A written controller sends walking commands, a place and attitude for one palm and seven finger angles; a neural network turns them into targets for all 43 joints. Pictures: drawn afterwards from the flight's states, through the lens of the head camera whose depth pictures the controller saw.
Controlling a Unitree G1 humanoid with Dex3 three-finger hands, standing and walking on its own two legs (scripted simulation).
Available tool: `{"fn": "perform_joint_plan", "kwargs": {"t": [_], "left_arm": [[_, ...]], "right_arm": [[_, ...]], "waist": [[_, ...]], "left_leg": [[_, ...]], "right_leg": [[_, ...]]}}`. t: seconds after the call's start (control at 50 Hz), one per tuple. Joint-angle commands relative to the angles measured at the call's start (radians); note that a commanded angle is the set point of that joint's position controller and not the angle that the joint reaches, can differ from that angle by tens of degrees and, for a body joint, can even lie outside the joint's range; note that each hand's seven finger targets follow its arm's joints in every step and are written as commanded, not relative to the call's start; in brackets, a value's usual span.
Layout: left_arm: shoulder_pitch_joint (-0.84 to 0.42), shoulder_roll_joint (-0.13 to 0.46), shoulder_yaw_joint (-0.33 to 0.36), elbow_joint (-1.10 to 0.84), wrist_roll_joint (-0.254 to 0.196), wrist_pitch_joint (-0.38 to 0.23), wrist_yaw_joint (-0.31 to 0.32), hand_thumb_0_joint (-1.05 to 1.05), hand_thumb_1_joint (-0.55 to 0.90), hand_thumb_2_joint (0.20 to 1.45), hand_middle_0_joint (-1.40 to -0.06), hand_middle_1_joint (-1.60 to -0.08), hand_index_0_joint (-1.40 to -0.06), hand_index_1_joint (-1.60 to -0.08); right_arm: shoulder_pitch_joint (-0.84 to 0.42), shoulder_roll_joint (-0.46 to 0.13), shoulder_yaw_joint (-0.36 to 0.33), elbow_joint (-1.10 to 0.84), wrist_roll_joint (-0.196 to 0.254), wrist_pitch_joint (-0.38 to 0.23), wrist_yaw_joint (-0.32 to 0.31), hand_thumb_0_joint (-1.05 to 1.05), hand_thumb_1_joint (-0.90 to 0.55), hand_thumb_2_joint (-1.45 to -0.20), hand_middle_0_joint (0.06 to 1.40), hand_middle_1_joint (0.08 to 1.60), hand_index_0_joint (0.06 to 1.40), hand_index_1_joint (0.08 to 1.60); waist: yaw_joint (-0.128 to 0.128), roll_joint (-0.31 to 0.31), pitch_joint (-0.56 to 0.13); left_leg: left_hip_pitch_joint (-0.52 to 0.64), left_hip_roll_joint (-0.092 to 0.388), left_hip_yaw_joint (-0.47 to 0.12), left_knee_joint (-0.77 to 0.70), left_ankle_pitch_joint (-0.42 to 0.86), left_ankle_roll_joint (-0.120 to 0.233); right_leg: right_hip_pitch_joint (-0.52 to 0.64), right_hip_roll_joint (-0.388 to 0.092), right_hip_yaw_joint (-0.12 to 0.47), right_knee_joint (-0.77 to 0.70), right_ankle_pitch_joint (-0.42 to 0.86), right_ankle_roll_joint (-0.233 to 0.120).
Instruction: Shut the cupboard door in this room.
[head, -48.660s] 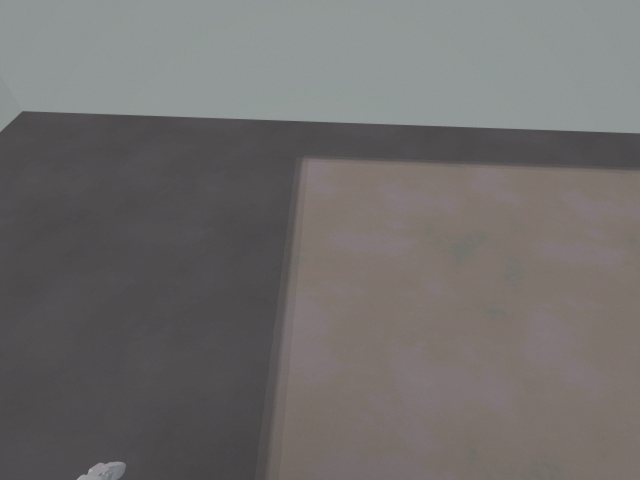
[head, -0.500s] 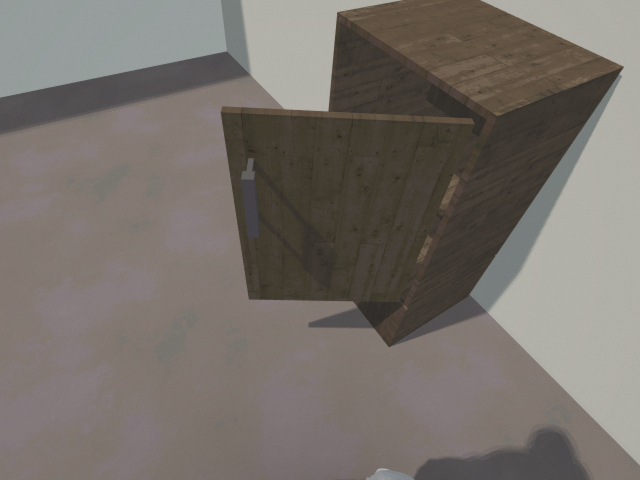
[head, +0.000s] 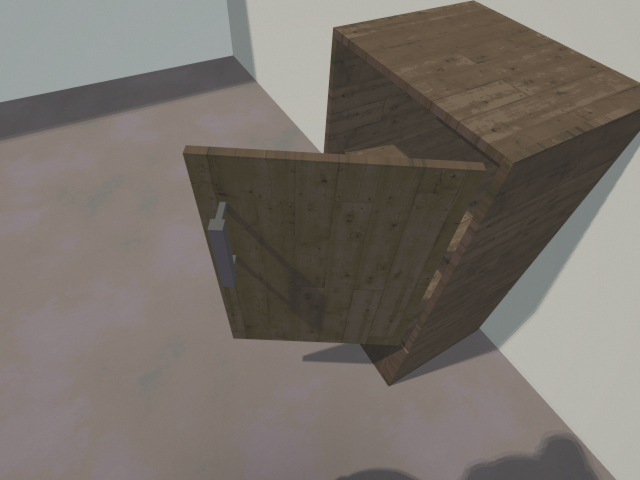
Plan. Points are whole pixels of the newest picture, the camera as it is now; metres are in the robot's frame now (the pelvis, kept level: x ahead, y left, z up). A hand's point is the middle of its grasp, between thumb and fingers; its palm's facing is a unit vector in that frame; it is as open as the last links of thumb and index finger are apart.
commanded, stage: come to a stop and stand still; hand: left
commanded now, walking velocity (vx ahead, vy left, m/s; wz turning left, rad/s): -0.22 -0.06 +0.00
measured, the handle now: (225, 246) +0.46 +0.20 -0.05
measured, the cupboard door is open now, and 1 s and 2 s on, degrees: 58 58 58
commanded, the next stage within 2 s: look again from close up in 0.98 s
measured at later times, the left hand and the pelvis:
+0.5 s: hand out of the picture +0.02 +0.15 -0.17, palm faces +0.05 -0.98 -0.20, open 7.4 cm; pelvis -0.02 -0.04 +0.00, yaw +1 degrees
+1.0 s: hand out of the picture -0.03 +0.18 -0.16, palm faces -0.02 -0.97 -0.26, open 7.4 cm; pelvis -0.04 -0.01 +0.01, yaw -1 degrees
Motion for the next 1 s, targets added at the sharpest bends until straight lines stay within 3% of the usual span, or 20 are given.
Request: {"fn": "perform_joint_plan", "kwargs": {"t": [0.0,0.06,0.12,0.14,0.16,0.18,0.2,0.24,0.3,0.38,0.42,0.48,0.54,0.56,0.58,0.6,0.64,0.74,0.84,0.98], "left_arm": [[0.054,0.104,0.022,-0.07,-0.006,0.008,0.004,0.0,0.9,0.9,-0.2,-0.3,-0.2,-0.3],[0.059,0.095,0.029,-0.091,-0.003,0.009,0.0,0.0,0.9,0.9,-0.2,-0.3,-0.2,-0.3],[0.109,0.09,0.027,-0.094,0.005,0.0,-0.004,0.0,0.9,0.9,-0.2,-0.3,-0.2,-0.3],[0.123,0.108,0.029,-0.095,0.01,-0.008,-0.002,0.0,0.9,0.9,-0.2,-0.3,-0.2,-0.3],[0.097,0.166,0.035,-0.105,0.02,-0.015,0.0,0.0,0.9,0.9,-0.2,-0.3,-0.2,-0.3],[0.042,0.205,0.034,-0.116,0.017,-0.02,-0.008,0.0,0.9,0.9,-0.2,-0.3,-0.2,-0.3],[0.032,0.198,0.033,-0.123,0.019,-0.021,-0.009,0.0,0.9,0.9,-0.2,-0.3,-0.2,-0.3],[0.004,0.164,0.025,-0.109,0.016,-0.029,-0.003,0.0,0.9,0.9,-0.2,-0.3,-0.2,-0.3],[0.025,0.172,0.027,-0.101,0.014,-0.036,0.001,0.0,0.9,0.9,-0.2,-0.3,-0.2,-0.3],[0.023,0.158,0.019,-0.07,-0.006,-0.037,0.002,0.0,0.9,0.9,-0.2,-0.3,-0.2,-0.3],[0.04,0.11,0.005,-0.066,-0.008,-0.03,-0.001,0.0,0.9,0.9,-0.2,-0.3,-0.2,-0.3],[0.006,0.111,-0.002,-0.035,-0.01,-0.019,-0.007,0.0,0.9,0.9,-0.2,-0.3,-0.2,-0.3],[0.021,0.1,-0.004,-0.002,-0.008,-0.021,-0.011,0.0,0.9,0.9,-0.2,-0.3,-0.2,-0.3],[0.141,0.119,-0.015,0.017,0.004,-0.062,0.036,0.0,0.9,0.9,-0.2,-0.3,-0.2,-0.3],[0.078,0.173,-0.011,-0.03,-0.004,-0.072,0.03,0.0,0.9,0.9,-0.2,-0.3,-0.2,-0.3],[0.039,0.163,-0.014,-0.044,-0.005,-0.072,0.022,0.0,0.9,0.9,-0.2,-0.3,-0.2,-0.3],[0.042,0.139,-0.021,-0.058,-0.003,-0.066,0.01,0.0,0.9,0.9,-0.2,-0.3,-0.2,-0.3],[0.045,0.117,-0.031,-0.055,-0.002,-0.045,-0.004,0.0,0.9,0.9,-0.2,-0.3,-0.2,-0.3],[0.075,0.112,-0.032,-0.047,-0.001,-0.041,-0.009,0.0,0.9,0.9,-0.2,-0.3,-0.2,-0.3],[0.081,0.112,-0.036,-0.023,-0.004,-0.052,-0.009,0.0,0.9,0.9,-0.2,-0.3,-0.2,-0.3]], "right_arm": [[0.069,-0.192,-0.045,-0.038,-0.003,0.016,-0.024,0.0,-0.9,-0.9,0.2,0.3,0.2,0.3],[0.033,-0.216,-0.064,-0.065,-0.008,0.027,-0.023,0.0,-0.9,-0.9,0.2,0.3,0.2,0.3],[-0.017,-0.206,-0.067,-0.084,0.0,0.034,-0.014,0.0,-0.9,-0.9,0.2,0.3,0.2,0.3],[-0.033,-0.192,-0.068,-0.095,0.006,0.037,-0.009,0.0,-0.9,-0.9,0.2,0.3,0.2,0.3],[-0.026,-0.143,-0.064,-0.108,0.014,0.039,-0.001,0.0,-0.9,-0.9,0.2,0.3,0.2,0.3],[-0.013,-0.115,-0.057,-0.107,0.016,0.048,0.011,0.0,-0.9,-0.9,0.2,0.3,0.2,0.3],[-0.054,-0.097,-0.057,-0.112,0.008,0.06,0.01,0.0,-0.9,-0.9,0.2,0.3,0.2,0.3],[-0.049,-0.105,-0.051,-0.093,0.009,0.059,0.004,0.0,-0.9,-0.9,0.2,0.3,0.2,0.3],[-0.03,-0.098,-0.039,-0.071,0.017,0.044,0.006,0.0,-0.9,-0.9,0.2,0.3,0.2,0.3],[0.051,-0.091,-0.022,-0.013,0.014,0.022,0.002,0.0,-0.9,-0.9,0.2,0.3,0.2,0.3],[0.039,-0.141,-0.023,0.003,0.007,0.008,-0.001,0.0,-0.9,-0.9,0.2,0.3,0.2,0.3],[0.032,-0.138,-0.009,0.033,0.008,0.005,-0.006,0.0,-0.9,-0.9,0.2,0.3,0.2,0.3],[0.049,-0.119,-0.002,0.057,0.004,0.002,-0.006,0.0,-0.9,-0.9,0.2,0.3,0.2,0.3],[-0.003,-0.145,-0.012,-0.006,0.016,-0.023,0.003,0.0,-0.9,-0.9,0.2,0.3,0.2,0.3],[0.072,-0.085,-0.003,-0.03,0.009,-0.016,0.008,0.0,-0.9,-0.9,0.2,0.3,0.2,0.3],[0.115,-0.081,-0.002,-0.025,0.009,-0.017,0.009,0.0,-0.9,-0.9,0.2,0.3,0.2,0.3],[0.149,-0.096,0.003,-0.037,0.003,-0.028,0.009,0.0,-0.9,-0.9,0.2,0.3,0.2,0.3],[0.144,-0.121,0.005,-0.05,0.002,-0.025,0.007,0.0,-0.9,-0.9,0.2,0.3,0.2,0.3],[0.149,-0.137,0.005,-0.031,-0.001,-0.026,0.011,0.0,-0.9,-0.9,0.2,0.3,0.2,0.3],[0.159,-0.128,0.008,0.011,0.002,-0.033,0.01,0.0,-0.9,-0.9,0.2,0.3,0.2,0.3]], "waist": [[-0.021,0.22,-0.098],[-0.025,0.171,-0.145],[0.001,0.128,-0.162],[0.009,0.053,-0.156],[-0.011,-0.112,-0.123],[-0.029,-0.165,-0.065],[-0.012,-0.128,-0.033],[-0.028,-0.176,-0.041],[-0.017,-0.139,-0.09],[-0.035,-0.11,-0.118],[-0.007,0.044,-0.117],[-0.01,0.122,-0.057],[0.0,0.097,-0.03],[0.023,0.13,-0.023],[-0.037,0.138,-0.093],[-0.05,0.133,-0.097],[-0.038,0.112,-0.117],[-0.027,0.04,0.054],[-0.017,0.048,0.057],[-0.023,-0.003,0.009]], "left_leg": [[0.202,0.308,-0.25,-0.168,0.911,0.159],[0.248,0.311,-0.227,-0.115,0.9,0.179],[0.179,0.242,-0.164,-0.065,0.662,0.114],[0.12,0.173,-0.134,-0.007,0.467,0.06],[0.007,0.06,-0.058,0.069,0.165,-0.01],[-0.002,-0.028,-0.032,0.161,-0.182,-0.05],[-0.035,-0.034,-0.08,0.271,-0.279,-0.042],[-0.093,-0.019,-0.11,0.367,-0.27,-0.042],[-0.086,-0.02,-0.079,0.236,-0.241,-0.055],[0.122,0.005,-0.082,-0.168,0.12,-0.047],[0.2,0.135,-0.177,-0.158,0.405,0.005],[0.112,0.117,-0.178,-0.217,0.253,-0.001],[0.097,0.099,-0.161,-0.24,0.183,-0.008],[0.107,0.093,-0.079,-0.014,0.276,-0.034],[0.082,0.045,-0.099,-0.045,0.062,-0.037],[0.09,0.056,-0.111,-0.089,0.05,-0.032],[0.094,0.08,-0.134,-0.108,0.176,-0.012],[-0.007,0.081,-0.175,-0.21,-0.012,0.012],[-0.028,0.082,-0.192,-0.279,-0.155,0.019],[0.055,0.069,-0.152,-0.24,-0.024,0.015]], "right_leg": [[-0.115,-0.013,0.063,0.206,-0.175,0.003],[-0.143,0.006,0.076,0.226,-0.175,-0.001],[-0.02,0.003,0.059,0.009,0.044,-0.003],[0.025,-0.032,0.127,-0.125,0.272,-0.014],[0.041,-0.181,0.3,-0.187,0.423,-0.069],[-0.059,-0.31,0.356,-0.255,0.436,-0.16],[-0.076,-0.313,0.367,-0.252,0.544,-0.197],[0.002,-0.271,0.318,-0.187,0.739,-0.215],[0.136,-0.236,0.24,-0.125,0.881,-0.199],[0.115,-0.174,0.203,-0.071,0.717,-0.109],[0.043,-0.085,0.15,-0.118,0.386,-0.032],[0.084,-0.069,0.134,-0.169,0.225,-0.028],[0.102,-0.07,0.144,-0.206,0.227,-0.035],[0.032,-0.145,0.182,-0.159,0.61,-0.017],[0.062,-0.179,0.233,-0.143,0.52,-0.06],[0.022,-0.151,0.207,-0.129,0.337,-0.078],[0.034,-0.095,0.158,-0.093,0.272,-0.068],[-0.046,-0.054,0.149,-0.133,0.015,-0.051],[-0.046,-0.048,0.143,-0.123,-0.014,-0.046],[-0.051,-0.068,0.171,-0.154,0.04,-0.045]]}}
